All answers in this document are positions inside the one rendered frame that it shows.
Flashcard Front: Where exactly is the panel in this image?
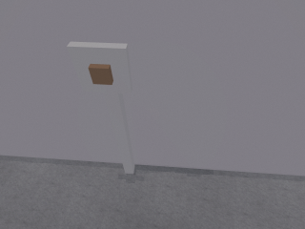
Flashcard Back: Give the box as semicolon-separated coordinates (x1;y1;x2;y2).
67;41;135;175

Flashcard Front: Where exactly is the button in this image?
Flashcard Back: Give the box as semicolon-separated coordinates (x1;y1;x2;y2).
88;64;113;85

